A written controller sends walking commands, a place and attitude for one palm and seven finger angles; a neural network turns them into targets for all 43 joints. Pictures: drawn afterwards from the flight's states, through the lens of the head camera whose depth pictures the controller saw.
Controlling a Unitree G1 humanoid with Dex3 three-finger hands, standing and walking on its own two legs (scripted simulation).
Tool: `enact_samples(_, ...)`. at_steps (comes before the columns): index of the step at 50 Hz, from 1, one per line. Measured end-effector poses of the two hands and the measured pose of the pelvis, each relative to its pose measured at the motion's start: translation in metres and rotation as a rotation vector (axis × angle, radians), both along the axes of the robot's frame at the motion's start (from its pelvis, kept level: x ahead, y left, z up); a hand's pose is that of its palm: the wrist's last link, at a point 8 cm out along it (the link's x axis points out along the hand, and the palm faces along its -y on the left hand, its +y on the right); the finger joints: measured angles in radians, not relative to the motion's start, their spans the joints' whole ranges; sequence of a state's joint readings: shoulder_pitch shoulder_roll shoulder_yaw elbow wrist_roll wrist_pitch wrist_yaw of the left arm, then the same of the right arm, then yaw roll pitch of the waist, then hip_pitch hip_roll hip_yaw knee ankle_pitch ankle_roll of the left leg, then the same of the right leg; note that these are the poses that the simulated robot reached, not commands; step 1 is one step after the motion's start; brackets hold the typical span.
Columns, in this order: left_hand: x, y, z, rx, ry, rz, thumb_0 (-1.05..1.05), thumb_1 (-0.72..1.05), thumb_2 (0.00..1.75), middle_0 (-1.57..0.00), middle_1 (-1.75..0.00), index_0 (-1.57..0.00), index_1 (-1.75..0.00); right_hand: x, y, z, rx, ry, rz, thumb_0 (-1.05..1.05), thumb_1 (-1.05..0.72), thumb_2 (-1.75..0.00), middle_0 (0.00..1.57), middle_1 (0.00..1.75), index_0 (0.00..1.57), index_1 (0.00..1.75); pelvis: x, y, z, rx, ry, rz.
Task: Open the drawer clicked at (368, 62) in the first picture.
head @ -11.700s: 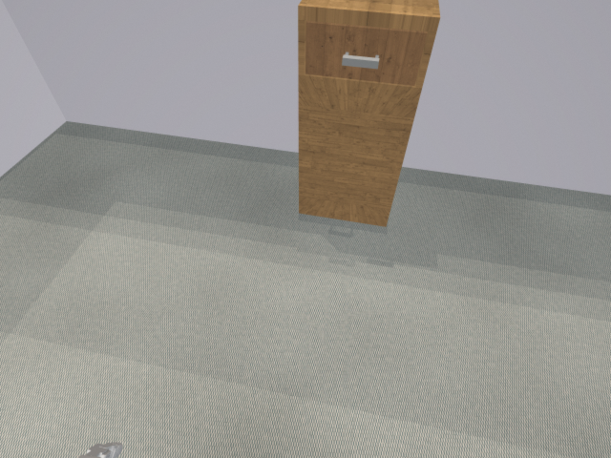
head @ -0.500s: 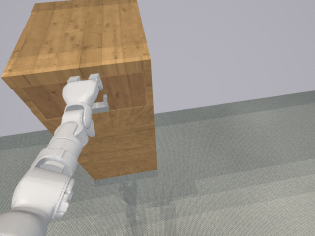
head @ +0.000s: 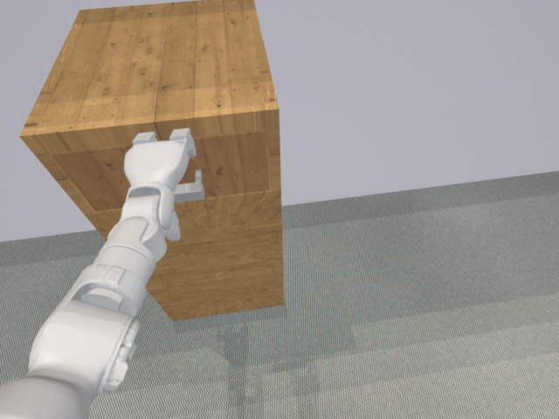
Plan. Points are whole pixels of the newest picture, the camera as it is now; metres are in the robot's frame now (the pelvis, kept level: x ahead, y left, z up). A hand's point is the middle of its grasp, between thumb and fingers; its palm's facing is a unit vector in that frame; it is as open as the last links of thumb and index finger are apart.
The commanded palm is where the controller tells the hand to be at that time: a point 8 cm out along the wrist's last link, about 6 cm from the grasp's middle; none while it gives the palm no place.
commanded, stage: lower the fingers behind the handle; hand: left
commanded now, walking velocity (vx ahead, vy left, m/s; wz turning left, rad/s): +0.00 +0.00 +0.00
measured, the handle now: (173, 185) +0.52 +0.19 +0.00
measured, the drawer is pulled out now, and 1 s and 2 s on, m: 0.00 0.00 0.00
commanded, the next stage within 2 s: lift the fingers back up to retry in 1.64 s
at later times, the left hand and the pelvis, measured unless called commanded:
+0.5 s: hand (174, 197) +0.47 +0.17 +0.03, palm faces -0.03 -0.02 -1.00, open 13.9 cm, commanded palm +0.45 +0.18 +0.08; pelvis +0.00 +0.00 -0.01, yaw +0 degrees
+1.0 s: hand (181, 202) +0.47 +0.17 +0.01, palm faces -0.02 -0.02 -1.00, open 13.9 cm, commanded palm +0.45 +0.17 +0.05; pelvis +0.00 +0.00 -0.01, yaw +0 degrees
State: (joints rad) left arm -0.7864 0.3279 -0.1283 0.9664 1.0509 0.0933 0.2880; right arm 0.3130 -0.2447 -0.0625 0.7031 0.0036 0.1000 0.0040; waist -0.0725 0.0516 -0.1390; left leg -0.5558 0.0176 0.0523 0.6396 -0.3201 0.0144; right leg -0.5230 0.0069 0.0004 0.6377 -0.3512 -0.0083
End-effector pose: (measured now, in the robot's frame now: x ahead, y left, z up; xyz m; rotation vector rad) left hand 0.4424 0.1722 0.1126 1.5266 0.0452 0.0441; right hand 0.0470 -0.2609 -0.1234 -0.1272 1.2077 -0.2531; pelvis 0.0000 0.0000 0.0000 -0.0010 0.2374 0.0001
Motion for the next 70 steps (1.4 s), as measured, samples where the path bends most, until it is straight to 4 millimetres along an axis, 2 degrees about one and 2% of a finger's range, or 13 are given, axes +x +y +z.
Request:
enact_samples(9, -0.004, 0.008, -0.007, 0.018, 0.03, 0.039, 0.0, -0.49, 0.3, -0.31, -1.2, -0.32, -1.2, 0.002, -0.001, -0.001, 0.002, 0.007, 0.006, 0.01, -0.9, -0.9, 0.2, 0.3, 0.2, 0.3, 0.0, -0.002, 0.0, 0.0, -0.005, 0.007)
enact_samples(14, -0.003, 0.002, -0.015, 0.008, 0.046, -0.001, 0.0, -0.49, 0.3, -0.31, -1.2, -0.32, -1.2, 0.0, -0.005, -0.001, -0.012, 0.014, 0.007, 0.01, -0.9, -0.9, 0.2, 0.3, 0.2, 0.3, -0.001, -0.003, -0.001, 0.0, 0.005, 0.011)
enact_samples(31, 0.008, -0.006, -0.042, 0.01, 0.048, 0.015, 0.0, -0.49, 0.3, -0.31, -1.2, -0.32, -1.2, -0.029, -0.008, -0.009, -0.014, 0.098, -0.032, 0.01, -0.9, -0.9, 0.2, 0.3, 0.2, 0.3, 0.001, -0.005, -0.008, -0.004, 0.061, 0.004)
enact_samples(39, 0.007, -0.006, -0.049, 0.021, 0.039, 0.027, 0.0, -0.49, 0.3, -0.32, -1.22, -0.32, -1.2, -0.032, -0.006, -0.013, -0.004, 0.105, -0.038, 0.01, -0.9, -0.9, 0.2, 0.3, 0.2, 0.3, 0.001, -0.005, -0.011, -0.004, 0.072, 0.003)
enact_samples(57, 0.005, -0.007, -0.053, 0.024, 0.009, 0.036, 0.0, -0.49, 0.3, -0.31, -1.2, -0.27, -1.24, -0.024, -0.007, -0.014, -0.025, 0.068, -0.015, 0.01, -0.9, -0.9, 0.2, 0.3, 0.2, 0.3, -0.006, -0.004, -0.017, -0.009, 0.091, 0.008)
enact_samples(70, 0.007, -0.008, -0.054, 0.038, -0.011, 0.043, 0.0, -0.49, 0.3, -0.32, -1.21, -0.26, -1.31, -0.042, -0.002, -0.018, -0.038, 0.086, -0.018, 0.01, -0.9, -0.9, 0.2, 0.3, 0.2, 0.3, -0.019, 0.0, -0.025, -0.015, 0.11, 0.009)
